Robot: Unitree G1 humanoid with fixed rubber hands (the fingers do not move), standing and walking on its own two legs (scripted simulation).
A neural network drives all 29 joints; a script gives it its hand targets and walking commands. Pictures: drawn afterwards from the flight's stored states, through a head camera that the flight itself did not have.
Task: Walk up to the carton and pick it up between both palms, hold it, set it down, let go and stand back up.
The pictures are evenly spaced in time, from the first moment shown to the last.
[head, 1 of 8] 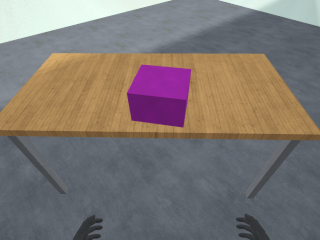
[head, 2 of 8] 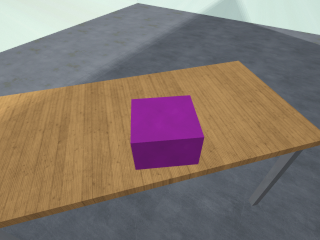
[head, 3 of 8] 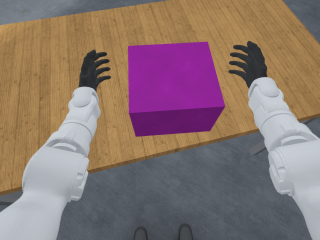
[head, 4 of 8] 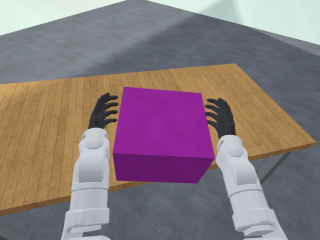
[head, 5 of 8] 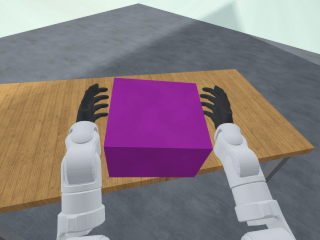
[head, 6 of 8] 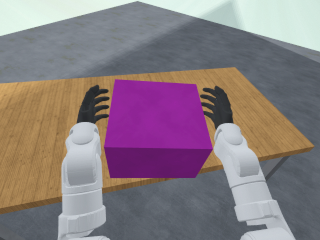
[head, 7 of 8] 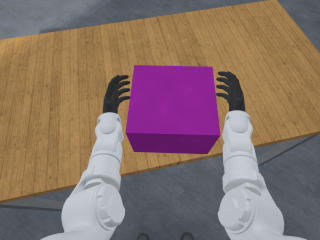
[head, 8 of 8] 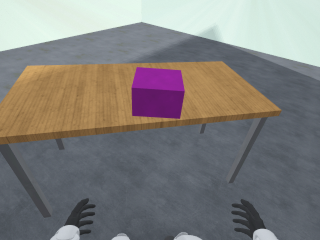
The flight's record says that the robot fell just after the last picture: yes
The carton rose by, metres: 0.16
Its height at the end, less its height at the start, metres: +0.00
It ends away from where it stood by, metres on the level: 0.02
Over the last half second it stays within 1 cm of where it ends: yes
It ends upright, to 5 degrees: yes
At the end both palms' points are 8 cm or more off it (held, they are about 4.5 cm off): yes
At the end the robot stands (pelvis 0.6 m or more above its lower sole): yes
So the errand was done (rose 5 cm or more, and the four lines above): yes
